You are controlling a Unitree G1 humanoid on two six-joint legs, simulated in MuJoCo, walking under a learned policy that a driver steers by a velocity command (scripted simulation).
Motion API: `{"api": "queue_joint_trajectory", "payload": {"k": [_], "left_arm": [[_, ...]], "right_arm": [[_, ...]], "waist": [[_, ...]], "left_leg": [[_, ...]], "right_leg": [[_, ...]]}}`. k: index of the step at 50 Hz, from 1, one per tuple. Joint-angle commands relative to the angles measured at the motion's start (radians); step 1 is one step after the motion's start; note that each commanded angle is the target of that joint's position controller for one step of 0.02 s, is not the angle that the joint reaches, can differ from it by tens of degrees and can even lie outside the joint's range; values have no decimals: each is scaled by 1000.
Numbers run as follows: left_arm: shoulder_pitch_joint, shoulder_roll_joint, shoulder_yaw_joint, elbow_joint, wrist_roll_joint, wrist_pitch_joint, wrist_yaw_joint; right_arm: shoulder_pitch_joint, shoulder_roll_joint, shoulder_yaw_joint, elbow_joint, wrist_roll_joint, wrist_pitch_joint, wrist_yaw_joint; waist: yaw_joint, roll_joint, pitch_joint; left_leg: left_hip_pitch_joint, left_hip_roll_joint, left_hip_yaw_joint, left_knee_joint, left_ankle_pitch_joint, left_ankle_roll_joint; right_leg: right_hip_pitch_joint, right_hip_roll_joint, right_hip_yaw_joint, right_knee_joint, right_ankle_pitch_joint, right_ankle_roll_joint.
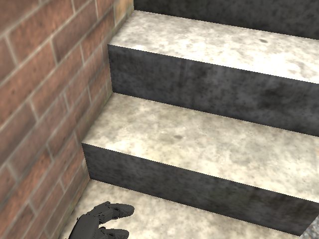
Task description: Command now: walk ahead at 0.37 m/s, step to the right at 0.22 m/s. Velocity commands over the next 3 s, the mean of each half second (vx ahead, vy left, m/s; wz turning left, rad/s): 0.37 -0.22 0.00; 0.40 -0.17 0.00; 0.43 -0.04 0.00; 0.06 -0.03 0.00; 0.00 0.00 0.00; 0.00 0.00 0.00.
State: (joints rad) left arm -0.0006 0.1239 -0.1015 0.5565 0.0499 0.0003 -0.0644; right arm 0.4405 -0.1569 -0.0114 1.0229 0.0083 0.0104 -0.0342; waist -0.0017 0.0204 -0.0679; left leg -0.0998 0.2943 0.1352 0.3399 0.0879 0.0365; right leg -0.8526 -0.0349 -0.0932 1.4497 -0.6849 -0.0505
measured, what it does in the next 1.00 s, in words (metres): climbs: left foot 0.20 m higher, then right foot 0.20 m higher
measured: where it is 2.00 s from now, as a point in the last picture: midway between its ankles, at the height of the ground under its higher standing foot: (208, 71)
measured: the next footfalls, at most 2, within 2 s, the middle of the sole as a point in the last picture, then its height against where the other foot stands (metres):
left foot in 0.48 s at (162, 237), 0.20 m higher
right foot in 0.94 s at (287, 158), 0.20 m higher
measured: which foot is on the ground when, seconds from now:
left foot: down 0.00-0.00, up 0.02-0.46, down 0.48-0.98, up 1.00-1.00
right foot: down 0.00-0.50, up 0.52-0.92, down 0.94-1.00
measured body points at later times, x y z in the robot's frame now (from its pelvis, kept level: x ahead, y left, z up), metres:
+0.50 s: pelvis +0.25 -0.06 +0.19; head +0.26 -0.10 +0.64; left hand +0.12 +0.13 +0.06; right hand +0.48 -0.19 +0.09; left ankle +0.38 +0.01 -0.40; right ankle +0.09 -0.12 -0.55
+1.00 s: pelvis +0.47 -0.19 +0.39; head +0.47 -0.18 +0.84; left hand +0.71 -0.06 +0.33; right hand +0.45 -0.43 +0.24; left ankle +0.39 +0.00 -0.34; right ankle +0.54 -0.35 -0.19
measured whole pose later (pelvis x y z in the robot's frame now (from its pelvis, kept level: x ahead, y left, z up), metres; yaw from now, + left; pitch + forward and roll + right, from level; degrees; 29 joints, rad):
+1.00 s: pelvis +0.47 -0.19 +0.39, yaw -2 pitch +4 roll -3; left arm 0.00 0.06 -0.14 0.64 0.04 -0.04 -0.02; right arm 0.39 -0.20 0.00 1.03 0.03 -0.04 0.02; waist 0.00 0.04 -0.09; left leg -0.23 0.21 0.05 0.54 -0.03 0.10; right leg -0.93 -0.04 -0.01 1.44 -0.65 -0.04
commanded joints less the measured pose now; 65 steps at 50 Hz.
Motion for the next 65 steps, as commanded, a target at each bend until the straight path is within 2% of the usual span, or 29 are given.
{"api": "queue_joint_trajectory", "payload": {"k": [1,2,4,6,8,12,15,18,20,21,23,24,25,26,27,29,31,36,41,43,45,48,49,50,51,53,55,61,65], "left_arm": [[521,368,148,127,27,21,58],[447,336,134,177,-23,4,80],[348,171,103,274,-38,-3,73],[262,-14,52,365,-17,-6,44],[244,-22,46,388,4,-10,37],[235,70,52,403,54,-42,41],[423,146,66,491,27,-44,35],[617,102,48,553,-13,-41,69],[612,136,62,576,-40,-25,94],[493,144,53,565,-55,-36,89],[555,310,82,578,-47,-53,89],[471,414,110,552,-75,-45,93],[447,398,112,495,-58,-60,89],[395,232,88,436,-50,-75,50],[255,275,124,386,-51,-98,6],[133,123,100,225,-42,-91,-42],[234,27,61,198,-18,-77,-39],[195,-16,-10,131,-90,-48,-3],[-48,12,-23,-4,-73,-24,45],[-226,1,-45,-82,-75,-49,53],[-286,-61,-95,-99,-59,-45,43],[203,215,70,40,-16,-50,35],[432,339,122,102,19,-44,56],[717,438,169,200,46,-22,91],[631,407,161,258,1,-39,102],[367,186,100,315,-30,-44,86],[241,-51,35,371,-16,-46,50],[295,66,53,434,12,-65,67],[276,219,95,407,-6,-101,65]], "right_arm": [[-349,-160,-51,-201,-9,-52,33],[-458,-38,-29,-276,-18,-67,54],[-431,76,24,-348,-34,-89,75],[-266,47,32,-326,-29,-88,88],[-222,5,33,-300,-9,-72,67],[-288,13,41,-280,-17,-30,4],[-413,55,66,-301,15,-36,1],[-684,67,113,-405,35,-50,34],[-741,78,138,-428,-3,-45,42],[-644,29,121,-402,2,-55,54],[-352,-72,68,-311,-14,-47,46],[-161,-127,47,-256,-33,-36,41],[22,-222,10,-191,-66,-21,33],[191,-291,-21,-83,-95,10,10],[127,-235,-4,-68,-118,10,-24],[-100,-44,50,4,-53,-25,-14],[-300,84,88,28,-64,-63,21],[-215,-12,92,14,-77,-89,46],[30,-134,29,18,-16,-64,15],[11,-158,4,-35,-35,-29,-9],[43,-237,-34,-41,41,8,-27],[-64,-302,-28,-43,14,-65,45],[-68,-203,-15,-94,24,-92,74],[-172,-209,-32,-85,23,-110,94],[-348,-152,-30,-174,-16,-108,109],[-505,57,45,-363,-47,-114,149],[-370,43,58,-381,-26,-101,166],[-300,-31,69,-349,-15,-73,101],[-338,-63,55,-302,10,-37,20]], "waist": [[286,-382,-176],[203,-311,-42],[52,-199,110],[-59,-206,104],[-68,-149,101],[-20,-101,153],[74,-106,215],[176,-105,238],[137,-149,152],[37,-199,40],[-120,-363,-216],[-241,-367,-255],[-271,-133,-372],[-237,283,-443],[-210,204,-396],[-20,-93,-14],[163,-256,102],[157,-63,61],[36,139,106],[-10,163,108],[-28,194,27],[214,199,-173],[229,-157,-356],[312,-397,-528],[273,-353,-396],[61,-264,-62],[-56,-237,32],[-72,-128,96],[-38,-213,91]], "left_leg": [[-667,-258,-220,1073,-260,146],[-844,-312,-425,1427,-273,153],[-1081,-292,-349,1643,-247,148],[-1050,-294,-324,1769,-170,125],[-1086,-316,-310,1796,-74,97],[-1148,-378,-217,1857,11,22],[-1411,-353,-186,1795,-81,45],[-1409,-301,3,1493,-68,44],[-1028,-233,155,1277,-114,47],[-685,-296,205,1105,-172,82],[-301,-400,167,966,-489,81],[-193,-367,39,715,-590,91],[121,-225,-289,580,-527,165],[320,-15,-952,44,-792,358],[136,44,-1272,-113,-996,378],[-264,14,-995,-28,-830,281],[-517,-82,-526,233,-622,155],[-483,-62,-164,96,-209,153],[-163,14,-245,-68,-345,131],[-147,25,-205,-166,-348,129],[-371,-14,-73,-412,-126,162],[-145,-39,11,60,814,191],[-484,-150,-49,497,739,164],[-648,-313,-201,877,24,167],[-760,-354,-406,1269,-57,166],[-966,-341,-352,1589,-146,150],[-940,-330,-286,1676,-148,132],[-1040,-331,-190,1642,-46,26],[-993,-223,-119,1571,-141,-19]], "right_leg": [[636,-220,1138,-1224,-540,-255],[569,-249,1097,-1229,-307,-124],[464,-242,766,-1063,-235,-54],[356,-182,543,-1019,-102,-6],[379,-159,344,-1037,126,27],[354,-173,194,-1157,224,13],[603,-175,171,-1185,398,20],[622,-183,183,-1344,509,9],[553,-208,140,-1511,790,-39],[531,-154,-22,-1417,1476,-24],[775,-224,13,-1149,2400,-121],[878,-227,13,-971,2413,-109],[693,-202,97,-683,2153,-103],[352,70,241,-265,952,-77],[268,162,481,303,645,8],[59,168,452,673,677,53],[24,152,421,736,825,-39],[-145,96,314,839,709,-75],[-506,-21,317,737,453,15],[-481,-85,240,468,402,41],[200,-52,-6,-86,-48,18],[516,34,160,-272,79,-108],[805,-193,784,-614,-247,-266],[971,-293,1309,-1132,-617,-331],[826,-287,1384,-1211,-585,-221],[505,-236,896,-1036,-280,-130],[307,-145,550,-920,-127,-65],[306,-191,307,-1082,145,-128],[386,-282,254,-1216,180,-123]]}}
